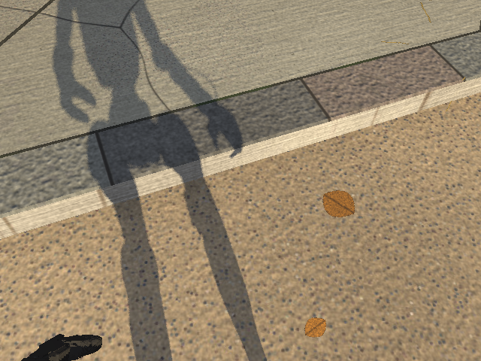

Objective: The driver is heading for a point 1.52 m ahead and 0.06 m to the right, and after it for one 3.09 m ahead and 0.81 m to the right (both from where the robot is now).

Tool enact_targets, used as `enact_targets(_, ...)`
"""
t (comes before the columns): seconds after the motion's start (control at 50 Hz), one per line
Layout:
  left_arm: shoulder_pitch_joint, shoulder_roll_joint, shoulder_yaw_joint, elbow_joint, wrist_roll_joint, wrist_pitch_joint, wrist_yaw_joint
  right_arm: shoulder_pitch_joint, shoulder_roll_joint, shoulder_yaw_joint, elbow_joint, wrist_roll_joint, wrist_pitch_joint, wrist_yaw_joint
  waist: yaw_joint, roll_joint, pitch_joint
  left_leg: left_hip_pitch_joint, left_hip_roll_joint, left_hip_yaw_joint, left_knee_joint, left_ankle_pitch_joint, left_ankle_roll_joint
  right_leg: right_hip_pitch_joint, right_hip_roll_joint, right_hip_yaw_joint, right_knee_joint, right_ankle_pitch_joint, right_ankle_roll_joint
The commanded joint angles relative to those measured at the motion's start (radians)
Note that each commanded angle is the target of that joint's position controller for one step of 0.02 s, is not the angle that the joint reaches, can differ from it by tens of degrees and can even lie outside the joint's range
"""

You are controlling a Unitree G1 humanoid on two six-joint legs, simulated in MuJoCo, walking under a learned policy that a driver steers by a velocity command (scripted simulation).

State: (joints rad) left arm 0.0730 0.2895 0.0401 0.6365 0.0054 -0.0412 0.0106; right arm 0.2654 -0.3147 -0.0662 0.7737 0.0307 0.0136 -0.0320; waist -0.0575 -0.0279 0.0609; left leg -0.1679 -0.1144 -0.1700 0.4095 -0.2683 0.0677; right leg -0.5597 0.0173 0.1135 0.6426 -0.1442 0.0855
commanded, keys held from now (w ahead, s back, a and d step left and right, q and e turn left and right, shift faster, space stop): q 0.18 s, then no key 0.10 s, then e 0.30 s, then w+e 0.42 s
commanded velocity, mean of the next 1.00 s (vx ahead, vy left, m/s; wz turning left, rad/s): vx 0.13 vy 0.00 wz -0.07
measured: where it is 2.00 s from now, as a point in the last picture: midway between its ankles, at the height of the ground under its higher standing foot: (265, 272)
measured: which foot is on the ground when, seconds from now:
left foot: down 0.00-0.08, up 0.10-0.42, down 0.44-0.80, up 0.82-1.00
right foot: up 0.00-0.06, down 0.08-0.48, up 0.50-0.78, down 0.80-1.00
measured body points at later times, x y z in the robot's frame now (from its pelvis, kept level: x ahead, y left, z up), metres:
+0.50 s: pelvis +0.07 -0.01 -0.01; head +0.09 +0.01 +0.44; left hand +0.14 +0.28 -0.13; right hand +0.24 -0.25 -0.11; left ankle +0.04 +0.12 -0.74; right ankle +0.14 -0.12 -0.74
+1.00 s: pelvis +0.15 -0.06 +0.00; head +0.17 -0.09 +0.45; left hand +0.24 +0.21 -0.09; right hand +0.28 -0.35 -0.10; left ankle +0.22 +0.11 -0.67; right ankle +0.08 -0.13 -0.74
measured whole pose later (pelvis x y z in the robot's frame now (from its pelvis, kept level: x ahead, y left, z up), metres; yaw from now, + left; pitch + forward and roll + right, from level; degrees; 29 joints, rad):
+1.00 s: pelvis +0.15 -0.06 +0.00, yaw -9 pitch +1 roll +2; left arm 0.40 0.26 0.04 0.71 -0.01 -0.04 -0.01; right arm 0.16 -0.32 -0.07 0.72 -0.01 -0.09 0.02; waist 0.03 0.03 0.01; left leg -0.57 0.05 -0.02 0.98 -0.23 -0.02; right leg -0.10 0.04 0.06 0.35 -0.28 -0.07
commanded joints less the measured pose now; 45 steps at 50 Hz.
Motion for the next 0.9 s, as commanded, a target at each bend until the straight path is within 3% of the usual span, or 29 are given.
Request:
enact_targets(0.02, -0.011, 0.11, 0.04, -0.07, -0.003, -0.025, -0.007, -0.028, -0.162, -0.041, -0.077, -0.002, 0.007, -0.012, 0.035, 0.152, -0.129, 0.067, 0.233, -0.235, 0.041, 0.55, 0.09, 0.113, 0.041, -0.012, -0.097, -0.007, -0.02)
enact_targets(0.06, 0.046, 0.124, 0.05, -0.055, 0.0, -0.04, -0.007, -0.074, -0.15, -0.037, -0.101, -0.003, 0.007, -0.012, 0.082, 0.165, -0.133, 0.054, 0.19, -0.261, 0.116, 0.486, 0.055, 0.237, 0.029, -0.025, -0.252, 0.119, -0.061)
enact_targets(0.08, 0.092, 0.165, 0.061, -0.055, 0.014, -0.045, 0.001, -0.07, -0.116, -0.024, -0.121, -0.015, 0.001, -0.01, 0.093, 0.111, -0.199, -0.013, 0.141, -0.23, 0.23, 0.389, 0.016, 0.417, -0.085, 0.047, -0.275, 0.308, -0.116)
enact_targets(0.1, 0.113, 0.22, 0.066, -0.071, 0.031, -0.036, 0.014, 0.014, -0.054, -0.006, -0.129, -0.039, -0.005, -0.007, 0.052, -0.115, -0.292, -0.186, 0.018, -0.111, 0.457, -0.143, -0.04, 0.655, -0.308, 0.258, -0.209, 0.751, -0.229)
enact_targets(0.12, 0.15, 0.191, 0.063, -0.049, 0.038, -0.017, 0.008, 0.113, -0.091, -0.01, -0.124, -0.021, -0.003, -0.003, 0.02, -0.278, -0.359, -0.333, -0.026, -0.035, 0.663, -0.498, -0.085, 0.708, -0.482, 0.516, -0.236, 0.733, -0.391)
enact_targets(0.14, 0.111, 0.133, 0.05, -0.065, 0.015, -0.01, 0.005, 0.133, -0.179, -0.038, -0.086, -0.015, 0.007, -0.004, 0.024, -0.139, -0.274, -0.366, 0.038, -0.036, 0.784, -0.442, -0.123, 0.621, -0.446, 0.457, -0.249, 0.599, -0.384)
enact_targets(0.16, 0.08, 0.098, 0.041, -0.072, 0.011, -0.003, 0.007, 0.075, -0.202, -0.051, -0.082, -0.006, 0.022, -0.006, 0.036, -0.071, -0.21, -0.386, 0.064, -0.005, 0.84, -0.36, -0.15, 0.559, -0.37, 0.311, -0.243, 0.502, -0.334)
enact_targets(0.18, 0.046, 0.092, 0.036, -0.075, 0.011, 0.005, 0.008, 0.053, -0.189, -0.053, -0.081, 0.0, 0.039, -0.011, 0.032, -0.04, -0.169, -0.384, 0.081, 0.016, 0.843, -0.308, -0.167, 0.491, -0.313, 0.22, -0.264, 0.404, -0.305)
enact_targets(0.24, 0.021, 0.11, 0.038, -0.053, 0.02, 0.017, 0.012, 0.015, -0.107, -0.033, -0.11, -0.007, 0.052, -0.012, 0.033, -0.101, -0.115, -0.314, 0.088, 0.081, 0.759, -0.213, -0.181, 0.355, -0.229, 0.087, -0.326, 0.317, -0.31)
enact_targets(0.34, 0.022, 0.109, 0.035, -0.016, 0.004, 0.02, 0.0, -0.027, -0.04, 0.002, -0.122, -0.036, 0.038, -0.005, 0.056, -0.125, -0.174, -0.156, 0.128, 0.113, 0.41, -0.184, -0.155, 0.37, -0.233, 0.066, -0.322, 0.298, -0.334)
enact_targets(0.38, 0.035, 0.113, 0.031, 0.003, -0.006, 0.022, -0.012, -0.022, -0.042, 0.003, -0.105, -0.036, 0.035, 0.002, 0.061, -0.136, -0.164, -0.075, 0.117, 0.133, 0.24, -0.102, -0.143, 0.346, -0.214, 0.082, -0.316, 0.179, -0.32)
enact_targets(0.42, 0.037, 0.129, 0.03, 0.016, -0.021, 0.026, -0.018, 0.016, -0.06, -0.006, -0.082, -0.036, 0.031, 0.01, 0.026, -0.124, -0.13, 0.052, 0.087, 0.17, 0.01, 0.069, -0.105, 0.268, -0.187, 0.093, -0.295, 0.057, -0.277)
enact_targets(0.44, 0.084, 0.125, 0.027, 0.032, -0.023, 0.021, -0.021, 0.011, -0.099, -0.013, -0.092, -0.042, 0.029, 0.007, 0.031, -0.093, -0.124, 0.132, 0.126, 0.121, -0.027, 0.128, -0.068, 0.199, -0.168, 0.102, -0.287, -0.005, -0.22)
enact_targets(0.46, 0.091, 0.098, 0.016, 0.025, -0.005, 0.013, -0.029, 0.034, -0.168, -0.025, -0.106, -0.054, 0.029, -0.003, 0.039, 0.028, -0.144, 0.197, 0.278, -0.014, -0.035, 0.231, -0.012, 0.129, -0.114, 0.059, -0.186, -0.125, -0.151)
enact_targets(0.48, 0.095, 0.056, 0.011, 0.001, -0.012, 0.009, -0.026, -0.008, -0.213, -0.04, -0.089, -0.058, 0.034, -0.004, 0.082, 0.255, -0.123, 0.034, 0.381, -0.083, -0.07, 0.118, 0.09, 0.138, -0.005, -0.088, -0.104, -0.266, -0.095)
enact_targets(0.5, 0.064, 0.116, 0.026, 0.008, -0.01, 0.013, -0.018, -0.082, -0.162, -0.032, -0.119, -0.061, 0.026, -0.001, 0.054, 0.241, -0.077, -0.061, 0.395, -0.101, -0.116, 0.036, 0.134, 0.178, -0.007, -0.111, 0.02, -0.296, -0.064)
enact_targets(0.52, 0.055, 0.145, 0.044, 0.008, -0.018, 0.021, -0.013, -0.107, -0.147, -0.03, -0.127, -0.065, 0.017, -0.006, 0.044, 0.242, -0.048, -0.065, 0.398, -0.096, -0.121, 0.074, 0.139, 0.133, 0.002, -0.117, 0.139, -0.316, -0.06)
enact_targets(0.56, 0.106, 0.146, 0.06, 0.025, -0.022, 0.048, 0.001, -0.108, -0.131, -0.027, -0.123, -0.052, -0.004, -0.012, 0.042, 0.229, -0.038, -0.012, 0.429, -0.08, -0.095, 0.328, 0.163, 0.032, -0.01, -0.075, 0.365, -0.41, -0.037)
enact_targets(0.58, 0.129, 0.124, 0.059, 0.029, -0.025, 0.059, 0.003, -0.109, -0.116, -0.022, -0.117, -0.043, -0.01, -0.013, 0.054, 0.204, -0.044, 0.018, 0.429, -0.048, -0.071, 0.438, 0.164, 0.006, -0.019, -0.059, 0.413, -0.412, -0.028)
enact_targets(0.64, 0.077, 0.076, 0.039, -0.002, -0.032, 0.067, -0.011, -0.072, -0.115, -0.03, -0.1, -0.023, -0.01, -0.014, 0.01, 0.18, -0.061, 0.1, 0.406, -0.008, -0.139, 0.039, 0.14, -0.036, -0.065, -0.108, 0.31, -0.304, -0.028)
enact_targets(0.68, 0.036, 0.066, 0.03, -0.029, -0.033, 0.062, -0.029, -0.069, -0.135, -0.037, -0.096, -0.022, -0.013, -0.01, -0.008, 0.196, -0.048, 0.088, 0.403, 0.006, -0.172, -0.098, 0.127, 0.018, -0.067, -0.139, 0.191, -0.301, -0.047)
enact_targets(0.74, 0.078, 0.089, 0.036, -0.028, -0.033, 0.051, -0.045, -0.072, -0.173, -0.051, -0.088, -0.008, -0.027, 0.011, 0.017, 0.18, -0.046, 0.024, 0.405, 0.057, -0.165, -0.128, 0.114, 0.182, -0.043, -0.193, 0.012, -0.263, -0.097)
enact_targets(0.78, 0.215, 0.094, 0.046, 0.03, -0.032, 0.046, -0.044, -0.102, -0.155, -0.048, -0.084, 0.005, -0.034, 0.023, 0.092, 0.141, -0.06, -0.085, 0.373, 0.13, -0.06, -0.146, 0.078, 0.39, 0.009, -0.245, -0.133, -0.154, -0.13)
enact_targets(0.8, 0.316, 0.127, 0.065, 0.065, -0.037, 0.044, -0.036, -0.093, -0.107, -0.034, -0.081, -0.007, -0.04, 0.028, 0.13, 0.068, -0.091, -0.179, 0.329, 0.195, 0.098, -0.149, 0.036, 0.544, 0.012, -0.203, -0.164, -0.166, -0.157)
enact_targets(0.82, 0.429, 0.226, 0.094, 0.077, -0.042, 0.039, -0.02, -0.137, -0.03, -0.009, -0.117, -0.042, -0.052, 0.034, 0.168, -0.193, -0.111, -0.398, 0.23, 0.315, 0.498, -0.232, -0.058, 0.693, -0.203, 0.135, -0.269, -0.154, -0.243)
enact_targets(0.84, 0.429, 0.312, 0.1, 0.039, -0.022, 0.01, -0.035, -0.225, -0.027, -0.006, -0.199, -0.033, -0.078, 0.032, 0.17, -0.301, -0.097, -0.702, 0.071, 0.186, 0.711, -0.367, -0.09, 0.721, -0.384, 0.65, -0.441, -0.385, -0.448)
enact_targets(0.86, 0.392, 0.229, 0.079, 0.028, -0.014, -0.014, -0.041, -0.247, -0.097, -0.021, -0.196, -0.001, -0.101, 0.038, 0.171, -0.162, -0.044, -0.769, 0.145, 0.092, 0.798, -0.314, -0.071, 0.711, -0.404, 0.626, -0.472, -0.416, -0.459)
enact_targets(0.88, 0.349, 0.177, 0.062, 0.023, -0.015, -0.028, -0.037, -0.227, -0.12, -0.028, -0.183, 0.005, -0.117, 0.048, 0.137, -0.132, 0.002, -0.772, 0.177, 0.086, 0.775, -0.2, -0.049, 0.681, -0.362, 0.52, -0.457, -0.351, -0.421)
enact_targets(0.9, 0.314, 0.159, 0.055, 0.011, -0.019, -0.031, -0.032, -0.2, -0.122, -0.031, -0.157, -0.013, -0.126, 0.048, 0.113, -0.064, 0.016, -0.741, 0.199, 0.092, 0.734, -0.115, -0.047, 0.65, -0.311, 0.417, -0.442, -0.25, -0.381)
